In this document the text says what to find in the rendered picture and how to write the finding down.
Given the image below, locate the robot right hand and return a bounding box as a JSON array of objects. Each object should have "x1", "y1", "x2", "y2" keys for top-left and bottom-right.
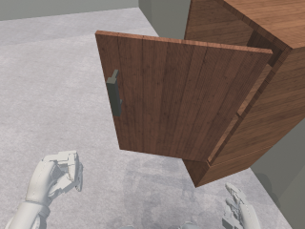
[{"x1": 222, "y1": 182, "x2": 262, "y2": 229}]

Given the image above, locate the cupboard door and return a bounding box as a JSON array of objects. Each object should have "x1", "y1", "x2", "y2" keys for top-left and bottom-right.
[{"x1": 94, "y1": 30, "x2": 273, "y2": 162}]

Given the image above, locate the right robot shin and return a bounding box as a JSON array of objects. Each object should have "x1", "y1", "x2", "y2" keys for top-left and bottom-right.
[{"x1": 183, "y1": 221, "x2": 193, "y2": 225}]

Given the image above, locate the handle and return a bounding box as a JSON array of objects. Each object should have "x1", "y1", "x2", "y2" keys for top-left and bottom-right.
[{"x1": 106, "y1": 69, "x2": 123, "y2": 116}]

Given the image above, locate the left robot forearm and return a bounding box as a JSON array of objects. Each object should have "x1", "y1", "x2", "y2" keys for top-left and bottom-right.
[{"x1": 4, "y1": 200, "x2": 51, "y2": 229}]

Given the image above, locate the robot left hand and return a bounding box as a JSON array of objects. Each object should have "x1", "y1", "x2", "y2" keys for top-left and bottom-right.
[{"x1": 25, "y1": 150, "x2": 84, "y2": 207}]

